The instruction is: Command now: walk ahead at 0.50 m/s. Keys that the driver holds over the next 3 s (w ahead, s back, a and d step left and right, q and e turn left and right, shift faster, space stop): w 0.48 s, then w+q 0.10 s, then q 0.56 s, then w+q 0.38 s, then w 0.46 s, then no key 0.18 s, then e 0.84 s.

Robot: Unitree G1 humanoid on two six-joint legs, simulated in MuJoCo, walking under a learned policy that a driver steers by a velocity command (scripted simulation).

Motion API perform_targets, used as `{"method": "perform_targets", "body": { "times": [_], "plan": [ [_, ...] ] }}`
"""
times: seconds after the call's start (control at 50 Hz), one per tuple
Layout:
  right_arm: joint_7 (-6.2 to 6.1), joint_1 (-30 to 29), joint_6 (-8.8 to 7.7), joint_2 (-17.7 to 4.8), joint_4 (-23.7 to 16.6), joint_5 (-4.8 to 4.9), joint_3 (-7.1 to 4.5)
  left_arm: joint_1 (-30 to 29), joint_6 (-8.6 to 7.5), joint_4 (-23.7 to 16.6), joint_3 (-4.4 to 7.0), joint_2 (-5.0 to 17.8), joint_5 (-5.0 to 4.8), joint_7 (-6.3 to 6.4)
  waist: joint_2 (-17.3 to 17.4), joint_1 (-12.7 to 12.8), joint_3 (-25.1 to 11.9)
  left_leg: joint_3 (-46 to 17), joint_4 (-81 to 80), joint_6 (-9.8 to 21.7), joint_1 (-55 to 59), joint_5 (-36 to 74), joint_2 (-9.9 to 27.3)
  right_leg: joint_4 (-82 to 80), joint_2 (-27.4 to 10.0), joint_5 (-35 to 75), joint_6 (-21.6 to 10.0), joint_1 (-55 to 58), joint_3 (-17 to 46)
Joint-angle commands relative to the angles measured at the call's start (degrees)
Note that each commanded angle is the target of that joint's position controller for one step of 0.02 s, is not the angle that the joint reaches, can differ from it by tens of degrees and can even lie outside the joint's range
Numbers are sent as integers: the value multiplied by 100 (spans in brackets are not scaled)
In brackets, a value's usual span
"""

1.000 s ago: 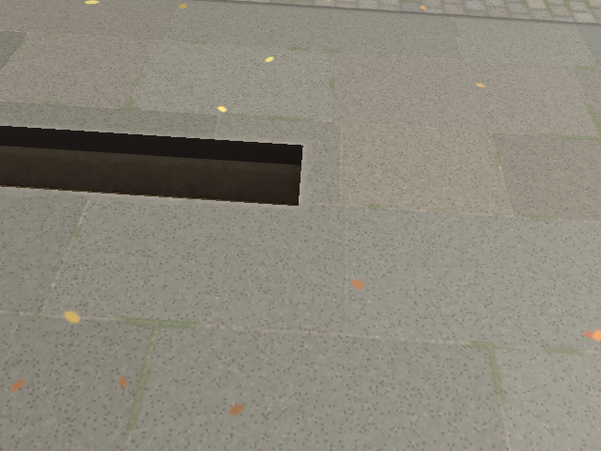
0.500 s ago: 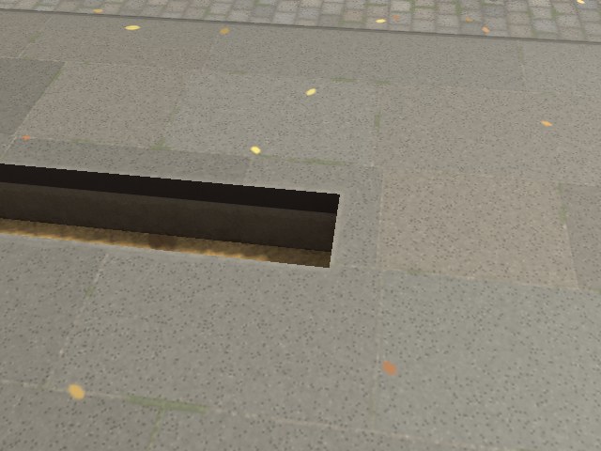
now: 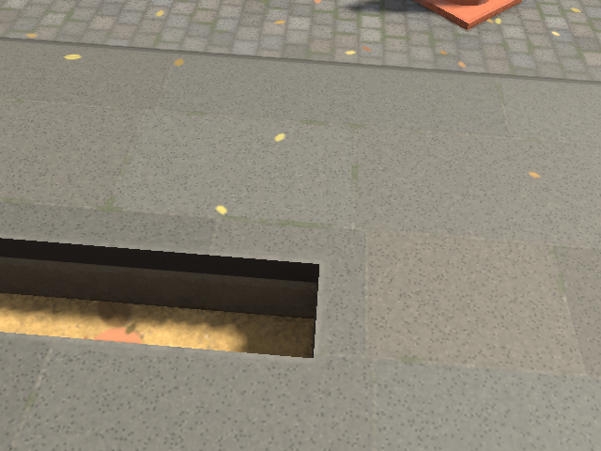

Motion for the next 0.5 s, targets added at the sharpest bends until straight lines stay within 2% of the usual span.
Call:
{"method": "perform_targets", "body": {
  "times": [0.02, 0.1, 0.16, 0.2, 0.24, 0.26, 0.28, 0.3, 0.32, 0.34, 0.36, 0.38, 0.4, 0.42, 0.44, 0.46, 0.5],
  "plan": [
    [-78, -239, -117, -829, -303, 15, -187, 61, -3, -313, 73, 276, 58, 24, 601, 198, -66, -1138, -1188, 988, 156, 1255, 1511, -648, -242, 819, 156, -400, 101],
    [-164, 80, -16, -947, -168, 43, -204, -683, -85, -473, -20, 67, 45, -57, 574, -86, 83, -652, -1192, 753, 302, 1262, 1280, -2203, -11, 1939, 124, -128, -143],
    [-175, 423, 38, -1035, 11, 117, -233, -1167, -114, -631, -45, 67, -14, -128, 554, -279, 217, -710, -1047, 777, 727, 1128, 1500, -2717, 114, 1983, 67, -164, -186],
    [-198, 536, 110, -1058, 106, 134, -253, -1371, -140, -742, -34, 125, -18, -190, 555, -289, 274, -800, -825, 757, 1152, 1282, 1709, -2939, 169, 1662, -43, -314, -153],
    [-237, 543, 196, -1104, 158, 151, -286, -1251, -155, -769, 3, 245, -23, -257, 625, -141, 200, -878, -530, 651, 1481, 1625, 1861, -3134, 243, 1231, -204, -136, -151],
    [-252, 459, 237, -1171, 141, 154, -309, -1046, -152, -710, 39, 327, -9, -271, 678, -8, 71, -851, -266, 596, 1547, 2225, 1852, -3182, 370, 984, -293, 231, -269],
    [-263, 316, 277, -1183, 110, 183, -310, -513, -156, -565, 117, 440, 8, -262, 718, 317, -228, -712, 318, 496, 1506, 3148, 1710, -3305, 557, 956, -428, 1004, -452],
    [-280, 283, 310, -1051, 74, 157, -253, 345, -152, -296, 259, 712, 22, -219, 568, 702, -818, -458, 1405, 325, 1146, 3384, 1368, -3306, 586, 1122, -609, 2273, -489],
    [-291, 392, 295, -719, -71, 12, -114, 1324, -120, -149, 367, 1145, 63, -155, -170, 984, -1708, -186, 3304, 93, -21, 1592, 969, -3153, -570, 1269, -1025, 3966, 848],
    [-213, 1119, 167, -93, -108, 59, 41, 1374, -99, -49, 386, 1366, 42, -196, -1551, 500, -2229, -501, 4995, -203, -2206, -2370, -81, -3906, -1581, -139, -1888, 5511, 3552],
    [-166, 716, 68, -736, -54, 171, -92, 1289, -105, -128, 237, 770, -40, -201, -821, 771, -1859, -1152, 5518, -132, -2858, -2525, 227, -4317, -1481, -1111, -1663, 5310, 3719],
    [-133, 171, 7, -949, -247, 289, -166, 893, -105, -179, 166, 590, -21, -187, -558, 720, -1052, -987, 5509, -75, -3176, -2015, 496, -4460, -1305, -1053, -1437, 4621, 2924],
    [-151, -114, -18, -888, -315, 248, -158, 544, -102, -222, 153, 567, 28, -173, -60, 568, -638, -806, 5217, -107, -3015, -1449, 783, -4603, -1098, -486, -1323, 3867, 2350],
    [-153, -210, -3, -831, -340, 147, -182, 301, -107, -239, 110, 426, 92, -174, 0, 429, -340, -783, 4895, -178, -2846, -1057, 966, -4735, -892, 177, -1295, 3324, 1918],
    [-150, -69, 45, -785, -301, 131, -203, 192, -134, -234, 75, 332, 156, -162, -159, 252, -319, -798, 4744, -239, -2498, -810, 1103, -4859, -755, 669, -1261, 2986, 1613],
    [-157, 40, 102, -683, -278, 141, -196, 177, -165, -205, 67, 294, 143, -169, -188, 182, -333, -787, 4601, -295, -2308, -715, 1140, -4988, -681, 891, -1289, 2822, 1426],
    [-187, 0, 217, -517, -307, 153, -169, 247, -222, -87, 90, 370, 105, -158, -126, 122, -203, -725, 4271, -408, -2361, -549, 1199, -5188, -662, 1274, -1340, 2607, 992]
  ]
}}
Next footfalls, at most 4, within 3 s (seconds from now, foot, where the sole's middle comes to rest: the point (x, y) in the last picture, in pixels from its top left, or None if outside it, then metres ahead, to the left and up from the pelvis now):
0.30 right None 0.35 -0.15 -0.78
0.80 left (262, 413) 0.57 0.07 -0.78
1.36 right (350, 373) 0.66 -0.14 -0.78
1.86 left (193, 384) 0.64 0.23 -0.78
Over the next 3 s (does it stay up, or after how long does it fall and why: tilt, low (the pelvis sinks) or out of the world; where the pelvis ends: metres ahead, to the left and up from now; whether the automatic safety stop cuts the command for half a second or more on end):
stays up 1.10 0.34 -0.02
